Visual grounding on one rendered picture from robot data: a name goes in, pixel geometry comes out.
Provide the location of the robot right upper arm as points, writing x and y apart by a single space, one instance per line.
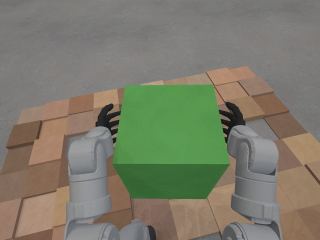
247 231

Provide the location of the left robot foot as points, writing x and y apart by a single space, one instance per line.
152 232

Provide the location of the robot right forearm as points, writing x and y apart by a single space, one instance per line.
256 173

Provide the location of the left robot shin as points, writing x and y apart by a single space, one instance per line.
138 221

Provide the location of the carton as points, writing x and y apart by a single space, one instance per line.
170 142

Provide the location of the robot left forearm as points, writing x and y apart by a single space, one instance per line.
87 173

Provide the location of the robot left upper arm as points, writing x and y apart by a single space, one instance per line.
95 231

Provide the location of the robot left hand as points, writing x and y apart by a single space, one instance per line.
103 120

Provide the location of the robot right hand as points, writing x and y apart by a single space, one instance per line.
236 118

